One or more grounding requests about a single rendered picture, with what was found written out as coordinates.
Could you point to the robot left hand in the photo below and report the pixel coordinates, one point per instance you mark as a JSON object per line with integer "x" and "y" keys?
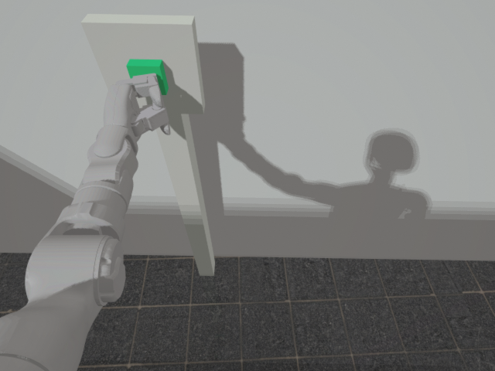
{"x": 121, "y": 106}

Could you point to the left robot upper arm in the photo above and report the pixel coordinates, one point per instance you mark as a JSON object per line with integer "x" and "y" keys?
{"x": 71, "y": 277}

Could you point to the robot left forearm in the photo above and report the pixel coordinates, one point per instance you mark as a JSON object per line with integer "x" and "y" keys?
{"x": 102, "y": 198}

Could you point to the button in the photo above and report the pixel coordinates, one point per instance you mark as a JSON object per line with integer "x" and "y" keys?
{"x": 141, "y": 67}

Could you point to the panel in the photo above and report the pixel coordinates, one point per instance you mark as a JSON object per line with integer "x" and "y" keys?
{"x": 114, "y": 40}

